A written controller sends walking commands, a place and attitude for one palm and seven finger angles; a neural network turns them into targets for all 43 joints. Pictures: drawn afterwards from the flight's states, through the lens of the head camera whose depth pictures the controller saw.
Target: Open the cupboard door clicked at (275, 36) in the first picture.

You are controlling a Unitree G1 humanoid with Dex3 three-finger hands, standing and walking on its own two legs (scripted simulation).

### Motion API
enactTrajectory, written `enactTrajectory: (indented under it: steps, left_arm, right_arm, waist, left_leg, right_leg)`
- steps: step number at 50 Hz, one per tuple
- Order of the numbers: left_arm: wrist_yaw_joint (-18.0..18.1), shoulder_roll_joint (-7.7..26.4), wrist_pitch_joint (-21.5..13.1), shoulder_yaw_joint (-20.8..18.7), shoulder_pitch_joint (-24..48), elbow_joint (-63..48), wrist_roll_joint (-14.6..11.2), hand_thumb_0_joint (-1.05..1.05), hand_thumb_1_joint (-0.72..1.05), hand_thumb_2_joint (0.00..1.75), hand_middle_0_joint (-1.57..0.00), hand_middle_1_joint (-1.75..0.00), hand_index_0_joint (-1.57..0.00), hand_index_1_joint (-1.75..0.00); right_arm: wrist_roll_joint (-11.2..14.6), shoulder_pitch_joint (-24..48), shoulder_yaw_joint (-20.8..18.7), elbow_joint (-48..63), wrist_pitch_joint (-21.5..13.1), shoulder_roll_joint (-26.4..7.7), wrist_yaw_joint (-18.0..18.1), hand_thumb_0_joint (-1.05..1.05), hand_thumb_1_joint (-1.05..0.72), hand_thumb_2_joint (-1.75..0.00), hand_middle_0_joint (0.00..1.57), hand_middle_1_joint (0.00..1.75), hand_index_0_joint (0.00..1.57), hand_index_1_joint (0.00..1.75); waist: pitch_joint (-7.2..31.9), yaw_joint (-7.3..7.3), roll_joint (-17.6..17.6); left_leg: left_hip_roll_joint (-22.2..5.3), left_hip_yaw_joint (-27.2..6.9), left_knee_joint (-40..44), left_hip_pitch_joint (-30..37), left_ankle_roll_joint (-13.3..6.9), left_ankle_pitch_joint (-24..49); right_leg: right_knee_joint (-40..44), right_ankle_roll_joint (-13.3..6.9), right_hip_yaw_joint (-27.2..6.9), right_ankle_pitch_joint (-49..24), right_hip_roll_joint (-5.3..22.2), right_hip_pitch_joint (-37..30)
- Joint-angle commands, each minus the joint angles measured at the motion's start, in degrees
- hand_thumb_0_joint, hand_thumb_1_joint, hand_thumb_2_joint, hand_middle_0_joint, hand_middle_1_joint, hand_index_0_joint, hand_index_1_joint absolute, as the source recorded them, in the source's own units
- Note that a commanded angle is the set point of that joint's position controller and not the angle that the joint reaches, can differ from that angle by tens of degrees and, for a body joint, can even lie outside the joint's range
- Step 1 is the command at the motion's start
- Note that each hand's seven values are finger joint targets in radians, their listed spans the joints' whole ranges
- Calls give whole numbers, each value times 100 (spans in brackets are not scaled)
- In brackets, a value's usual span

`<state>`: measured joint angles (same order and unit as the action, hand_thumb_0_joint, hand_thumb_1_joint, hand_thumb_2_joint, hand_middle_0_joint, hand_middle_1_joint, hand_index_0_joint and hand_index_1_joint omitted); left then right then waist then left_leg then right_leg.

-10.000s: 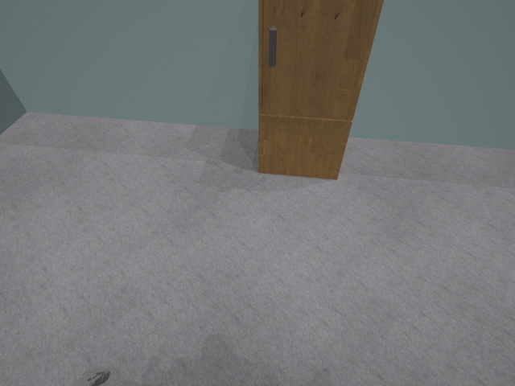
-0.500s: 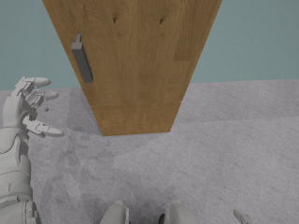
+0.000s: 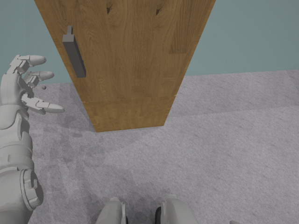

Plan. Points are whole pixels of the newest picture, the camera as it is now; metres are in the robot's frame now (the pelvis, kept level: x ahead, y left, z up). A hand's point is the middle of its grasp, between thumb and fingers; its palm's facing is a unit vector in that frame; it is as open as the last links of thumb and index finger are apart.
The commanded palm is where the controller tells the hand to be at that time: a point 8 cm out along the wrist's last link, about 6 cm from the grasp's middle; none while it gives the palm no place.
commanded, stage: move the hooked fingers beside the handle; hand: left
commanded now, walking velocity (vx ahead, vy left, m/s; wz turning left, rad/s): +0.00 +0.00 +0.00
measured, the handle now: (76, 52) +0.57 +0.21 +0.05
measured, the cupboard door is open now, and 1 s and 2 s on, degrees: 0 0 0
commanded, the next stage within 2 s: slide the fingers in behind the handle in 1.24 s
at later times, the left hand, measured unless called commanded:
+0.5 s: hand (49, 67) +0.51 +0.26 +0.06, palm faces +0.11 -0.99 -0.01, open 14.0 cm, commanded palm +0.48 +0.30 +0.05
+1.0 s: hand (51, 69) +0.51 +0.26 +0.05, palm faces +0.09 -1.00 -0.01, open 14.0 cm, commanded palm +0.49 +0.29 +0.04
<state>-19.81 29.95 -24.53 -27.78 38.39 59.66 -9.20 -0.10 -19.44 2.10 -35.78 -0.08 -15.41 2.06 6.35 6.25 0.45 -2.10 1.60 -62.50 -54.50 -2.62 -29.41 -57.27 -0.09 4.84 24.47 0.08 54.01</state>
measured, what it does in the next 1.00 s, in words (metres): stands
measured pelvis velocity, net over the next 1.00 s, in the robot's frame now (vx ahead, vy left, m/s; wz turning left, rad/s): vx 0.00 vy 0.00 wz -0.02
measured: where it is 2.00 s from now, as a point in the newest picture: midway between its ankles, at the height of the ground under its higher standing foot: outside the picture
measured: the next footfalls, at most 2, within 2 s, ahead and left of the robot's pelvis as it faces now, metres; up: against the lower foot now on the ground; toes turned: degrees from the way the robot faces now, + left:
none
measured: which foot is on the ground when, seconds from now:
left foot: down 0.00-1.00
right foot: down 0.00-1.00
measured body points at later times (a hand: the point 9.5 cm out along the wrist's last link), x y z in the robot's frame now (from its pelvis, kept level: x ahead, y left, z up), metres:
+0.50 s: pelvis -0.01 +0.00 -0.01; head +0.15 +0.03 +0.41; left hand +0.49 +0.31 +0.06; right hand -0.01 -0.28 -0.11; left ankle +0.00 +0.08 -0.66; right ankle +0.02 -0.13 -0.66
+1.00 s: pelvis +0.00 +0.00 -0.01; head +0.16 +0.04 +0.41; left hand +0.49 +0.31 +0.05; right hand +0.01 -0.27 -0.11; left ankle +0.00 +0.08 -0.66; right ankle +0.02 -0.13 -0.66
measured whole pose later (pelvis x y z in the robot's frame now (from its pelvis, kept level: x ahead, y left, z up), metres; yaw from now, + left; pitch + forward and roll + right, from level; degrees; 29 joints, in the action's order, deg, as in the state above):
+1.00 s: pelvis +0.00 +0.00 -0.01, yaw -1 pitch +25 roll -5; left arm -19.5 36.6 -23.0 -29.0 48.8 66.6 -6.5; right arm -1.2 -21.1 3.2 -34.7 5.4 -15.5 0.5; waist 6.5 9.7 1.3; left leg -3.1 0.9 -64.6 -59.8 -2.7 -30.3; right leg -57.5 0.1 5.3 24.3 -1.0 58.6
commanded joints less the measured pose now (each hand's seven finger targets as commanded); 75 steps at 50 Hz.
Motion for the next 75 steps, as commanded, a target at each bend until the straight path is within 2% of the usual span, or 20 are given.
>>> enactTrajectory:
  steps: [1, 3, 5, 8, 14, 19, 21, 24, 27, 33, 40, 42, 44, 45, 48, 54, 58, 64, 73, 75]
  left_arm:
    - [14, 1740, -560, -133, 2615, -1157, -7, 0, -50, 30, -30, -120, -30, -120]
    - [-3, 1630, -491, -43, 2598, -893, -2, 0, -50, 30, -30, -120, -30, -120]
    - [0, 1841, -374, -205, 2602, -475, -8, 0, -50, 30, -30, -120, -30, -120]
    - [44, 1955, -244, -192, 2790, -310, 79, 0, -50, 30, -30, -120, -30, -120]
    - [168, 2564, -482, -603, 3017, -594, 188, 0, -50, 30, -30, -120, -30, -120]
    - [51, 2361, -320, -257, 3473, -169, 251, 0, -50, 30, -30, -120, -30, -120]
    - [14, 2684, -285, -464, 3514, -138, 272, 0, -50, 30, -30, -120, -30, -120]
    - [-51, 2605, -219, -405, 3382, 27, 248, 0, -50, 30, -30, -120, -30, -120]
    - [-92, 2575, -227, -390, 3283, -47, 233, 0, -50, 30, -30, -120, -30, -120]
    - [10, 2923, -320, -715, 3324, -487, 227, 0, -50, 30, -30, -120, -30, -120]
    - [75, 2578, -313, -493, 3190, -537, 255, 0, -50, 30, -30, -120, -30, -120]
    - [34, 2262, -246, -227, 3336, -459, 228, 0, -50, 30, -30, -120, -30, -120]
    - [18, 2374, -232, -350, 3119, -508, 206, 0, -50, 30, -30, -120, -30, -120]
    - [4, 2243, -232, -289, 3038, -518, 171, 0, -50, 30, -30, -120, -30, -120]
    - [27, 2073, -213, -185, 3091, -409, 150, 0, -50, 30, -30, -120, -30, -120]
    - [232, 2248, -329, -230, 3503, -408, 271, 0, -50, 30, -30, -120, -30, -120]
    - [289, 2589, -478, -495, 3376, -566, 343, 0, -50, 30, -30, -120, -30, -120]
    - [134, 2416, -234, -328, 3250, -184, 289, 0, -50, 30, -30, -120, -30, -120]
    - [132, 2300, -354, -299, 3392, -438, 208, 0, -50, 30, -30, -120, -30, -120]
    - [160, 2158, -343, -184, 3501, -367, 223, 0, -50, 30, -30, -120, -30, -120]
  right_arm:
    - [-29, -861, -403, 252, -23, -1079, 71, 0, -90, -90, 20, 30, 20, 30]
    - [-31, -865, -390, 224, 22, -1082, 59, 0, -90, -90, 20, 30, 20, 30]
    - [-30, -910, -369, 220, 72, -1131, 66, 0, -90, -90, 20, 30, 20, 30]
    - [-35, -951, -340, 270, 134, -1143, 64, 0, -90, -90, 20, 30, 20, 30]
    - [-101, -1062, -331, 340, 226, -1153, 13, 0, -90, -90, 20, 30, 20, 30]
    - [-90, -1143, -285, 258, 312, -1172, 9, 0, -90, -90, 20, 30, 20, 30]
    - [-103, -1228, -287, 241, 347, -1229, 31, 0, -90, -90, 20, 30, 20, 30]
    - [-107, -1249, -264, 266, 373, -1215, 25, 0, -90, -90, 20, 30, 20, 30]
    - [-114, -1279, -270, 291, 402, -1213, -9, 0, -90, -90, 20, 30, 20, 30]
    - [-138, -1314, -312, 337, 445, -1232, -44, 0, -90, -90, 20, 30, 20, 30]
    - [-121, -1324, -313, 312, 496, -1184, -74, 0, -90, -90, 20, 30, 20, 30]
    - [-114, -1307, -304, 252, 520, -1166, -73, 0, -90, -90, 20, 30, 20, 30]
    - [-112, -1317, -326, 274, 529, -1188, -68, 0, -90, -90, 20, 30, 20, 30]
    - [-102, -1322, -336, 293, 531, -1180, -68, 0, -90, -90, 20, 30, 20, 30]
    - [-107, -1301, -323, 256, 549, -1151, -76, 0, -90, -90, 20, 30, 20, 30]
    - [-132, -1219, -292, 280, 504, -1146, -65, 0, -90, -90, 20, 30, 20, 30]
    - [-157, -1235, -310, 302, 475, -1170, -73, 0, -90, -90, 20, 30, 20, 30]
    - [-110, -1219, -278, 302, 526, -1183, -64, 0, -90, -90, 20, 30, 20, 30]
    - [-133, -1262, -286, 282, 487, -1160, -66, 0, -90, -90, 20, 30, 20, 30]
    - [-135, -1290, -284, 227, 494, -1145, -78, 0, -90, -90, 20, 30, 20, 30]
  waist:
    - [2733, 126, 1099]
    - [2622, 153, 1114]
    - [2409, 205, 770]
    - [2397, 248, 736]
    - [3026, 178, 931]
    - [2578, 467, 997]
    - [2749, 451, 1037]
    - [2761, 466, 887]
    - [2879, 410, 1091]
    - [3185, 320, 1122]
    - [2975, 366, 1258]
    - [2808, 484, 1246]
    - [2937, 364, 1214]
    - [2974, 367, 1356]
    - [2727, 415, 1106]
    - [2607, 482, 1141]
    - [3113, 354, 1237]
    - [2753, 447, 1021]
    - [3050, 433, 1138]
    - [2873, 514, 1189]
  left_leg:
    - [-36, -642, 724, 2287, 300, 2979]
    - [-50, -655, 724, 2232, 308, 2905]
    - [-29, -639, 708, 1839, 221, 2559]
    - [-4, -612, 703, 1611, 182, 2442]
    - [-9, -552, 512, 1631, 169, 2861]
    - [-22, -547, 506, 1375, 107, 2406]
    - [-40, -577, 466, 1477, 116, 2599]
    - [-29, -558, 413, 1292, 86, 2537]
    - [-41, -568, 418, 1484, 113, 2695]
    - [-71, -603, 375, 1624, 139, 3022]
    - [-101, -631, 410, 1921, 167, 3277]
    - [-113, -638, 433, 1974, 173, 3230]
    - [-113, -667, 466, 2047, 202, 3352]
    - [-122, -673, 449, 2218, 222, 3553]
    - [-130, -685, 469, 2083, 231, 3454]
    - [-73, -652, 448, 1752, 201, 2878]
    - [-83, -679, 369, 1956, 247, 3248]
    - [-74, -626, 407, 1656, 174, 2924]
    - [-51, -620, 348, 1668, 164, 2936]
    - [-70, -657, 330, 1708, 167, 2910]
  right_leg:
    - [361, -128, -187, -1377, -233, -650]
    - [373, -129, -155, -1303, -228, -551]
    - [393, -122, -174, -1259, -236, -625]
    - [385, -101, -188, -1296, -217, -686]
    - [262, -88, -280, -1729, -243, -1014]
    - [352, -61, -289, -1456, -249, -711]
    - [324, -70, -282, -1564, -259, -702]
    - [317, -57, -296, -1575, -256, -750]
    - [291, -73, -271, -1629, -271, -674]
    - [223, -78, -252, -1828, -294, -824]
    - [272, -97, -193, -1803, -324, -608]
    - [329, -69, -177, -1742, -324, -464]
    - [328, -83, -162, -1756, -319, -565]
    - [312, -102, -150, -1780, -324, -435]
    - [337, -80, -120, -1711, -327, -382]
    - [288, -82, -170, -1502, -303, -360]
    - [194, -104, -190, -1699, -302, -552]
    - [272, -72, -186, -1654, -303, -573]
    - [218, -88, -215, -1723, -311, -615]
    - [213, -102, -186, -1627, -317, -402]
